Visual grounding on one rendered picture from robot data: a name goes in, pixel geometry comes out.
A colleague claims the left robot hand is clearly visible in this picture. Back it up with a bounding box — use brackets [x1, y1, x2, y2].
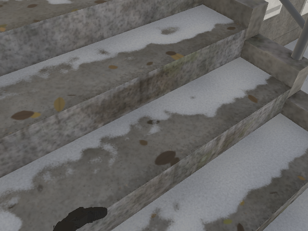
[53, 207, 108, 231]

